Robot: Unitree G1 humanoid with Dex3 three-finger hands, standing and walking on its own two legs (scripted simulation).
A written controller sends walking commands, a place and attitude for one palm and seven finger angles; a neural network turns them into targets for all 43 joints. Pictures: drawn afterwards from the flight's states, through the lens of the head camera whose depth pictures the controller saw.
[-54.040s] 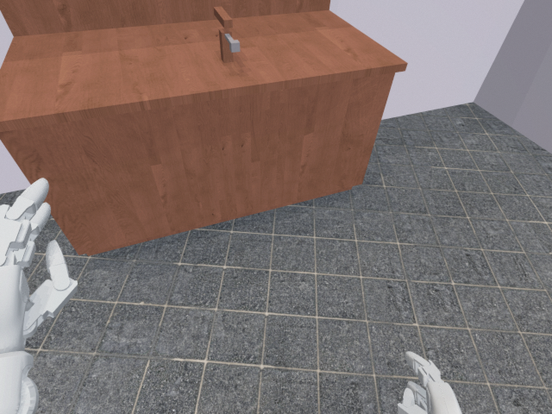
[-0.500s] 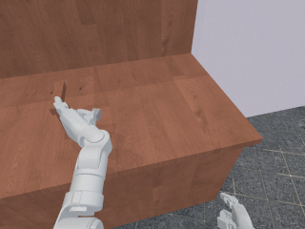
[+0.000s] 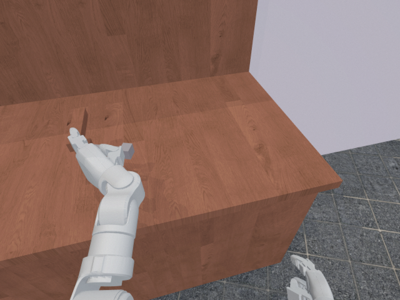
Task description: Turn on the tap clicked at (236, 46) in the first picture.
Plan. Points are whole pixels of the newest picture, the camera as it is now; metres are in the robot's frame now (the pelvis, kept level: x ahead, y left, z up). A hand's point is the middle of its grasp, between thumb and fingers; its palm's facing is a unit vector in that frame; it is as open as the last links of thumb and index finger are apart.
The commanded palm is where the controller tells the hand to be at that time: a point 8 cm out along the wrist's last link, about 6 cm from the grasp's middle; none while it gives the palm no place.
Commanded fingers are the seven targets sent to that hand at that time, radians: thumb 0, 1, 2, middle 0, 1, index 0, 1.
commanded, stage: lift the hand up off the lever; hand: left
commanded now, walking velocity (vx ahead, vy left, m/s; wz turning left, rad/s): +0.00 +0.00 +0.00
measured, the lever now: (126, 151) +0.43 +0.23 +0.07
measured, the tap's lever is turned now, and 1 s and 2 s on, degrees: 67 67 67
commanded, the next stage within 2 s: draw the hand back beside the body in 0.02 s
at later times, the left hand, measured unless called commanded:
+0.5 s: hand (108, 180) +0.28 +0.20 +0.14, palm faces +0.29 -0.92 -0.25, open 7.7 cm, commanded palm +0.26 +0.23 +0.16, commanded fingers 0.00 0.90 0.90 -0.17 -0.21 -0.17 -0.21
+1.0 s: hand (73, 195) +0.23 +0.23 +0.16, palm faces +0.29 -0.92 -0.28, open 7.5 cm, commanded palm +0.20 +0.27 +0.17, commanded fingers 0.00 0.90 0.90 -0.20 -0.28 -0.20 -0.28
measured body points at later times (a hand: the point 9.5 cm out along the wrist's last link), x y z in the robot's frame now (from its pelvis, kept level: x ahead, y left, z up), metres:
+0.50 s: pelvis +0.00 +0.00 +0.01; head -0.04 -0.03 +0.46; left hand +0.26 +0.25 +0.15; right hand +0.17 -0.24 -0.08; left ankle +0.02 +0.13 -0.73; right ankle -0.02 -0.06 -0.73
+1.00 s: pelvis -0.01 +0.02 +0.02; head -0.04 +0.00 +0.46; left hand +0.21 +0.28 +0.18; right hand +0.18 -0.20 -0.07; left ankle +0.02 +0.13 -0.73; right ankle -0.02 -0.06 -0.73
